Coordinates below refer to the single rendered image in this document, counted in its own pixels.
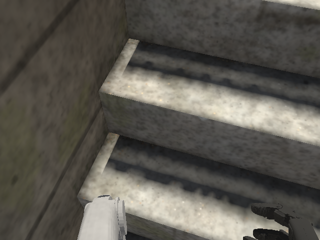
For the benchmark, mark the robot right hand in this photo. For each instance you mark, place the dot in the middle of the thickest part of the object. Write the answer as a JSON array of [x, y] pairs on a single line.
[[299, 228]]

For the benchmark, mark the left robot thigh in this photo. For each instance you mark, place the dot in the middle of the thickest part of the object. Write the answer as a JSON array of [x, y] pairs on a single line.
[[104, 219]]

